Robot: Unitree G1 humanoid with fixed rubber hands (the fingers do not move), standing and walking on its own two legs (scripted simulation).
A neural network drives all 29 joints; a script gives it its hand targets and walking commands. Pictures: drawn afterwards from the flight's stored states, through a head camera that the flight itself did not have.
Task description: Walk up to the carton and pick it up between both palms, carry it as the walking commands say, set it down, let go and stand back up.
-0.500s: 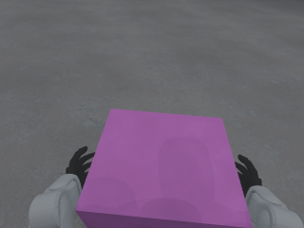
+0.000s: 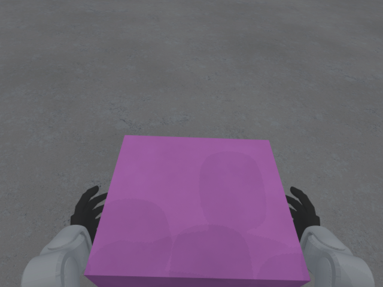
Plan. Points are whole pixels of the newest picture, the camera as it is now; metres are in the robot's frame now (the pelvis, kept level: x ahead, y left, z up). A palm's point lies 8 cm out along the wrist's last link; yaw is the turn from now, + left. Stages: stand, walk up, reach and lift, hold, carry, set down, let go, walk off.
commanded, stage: carry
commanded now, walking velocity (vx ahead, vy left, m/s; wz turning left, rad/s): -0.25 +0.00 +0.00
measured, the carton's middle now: (193, 227) +0.27 +0.00 -0.02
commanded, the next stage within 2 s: none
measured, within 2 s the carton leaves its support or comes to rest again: neither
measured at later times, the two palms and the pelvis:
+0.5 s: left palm out of the picture +0.07 +0.14 +0.08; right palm out of the picture +0.05 -0.25 +0.07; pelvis -0.16 -0.03 +0.00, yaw -3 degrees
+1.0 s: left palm out of the picture -0.11 +0.16 +0.07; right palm out of the picture -0.10 -0.24 +0.07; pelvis -0.33 -0.04 -0.01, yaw -2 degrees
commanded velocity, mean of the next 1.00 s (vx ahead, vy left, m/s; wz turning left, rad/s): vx -0.24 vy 0.00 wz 0.00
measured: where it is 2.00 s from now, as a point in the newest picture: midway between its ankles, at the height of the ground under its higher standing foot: outside the picture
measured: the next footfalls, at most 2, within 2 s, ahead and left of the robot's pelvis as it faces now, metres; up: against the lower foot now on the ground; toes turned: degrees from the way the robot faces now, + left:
right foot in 0.34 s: -0.09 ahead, -0.16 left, +0.00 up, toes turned -8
left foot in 0.66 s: -0.19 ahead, +0.10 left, +0.00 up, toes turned +5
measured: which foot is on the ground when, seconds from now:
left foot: down 0.00-0.34, up 0.36-0.64, down 0.66-0.96, up 0.98-1.00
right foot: up 0.00-0.32, down 0.34-0.68, up 0.70-0.94, down 0.96-1.00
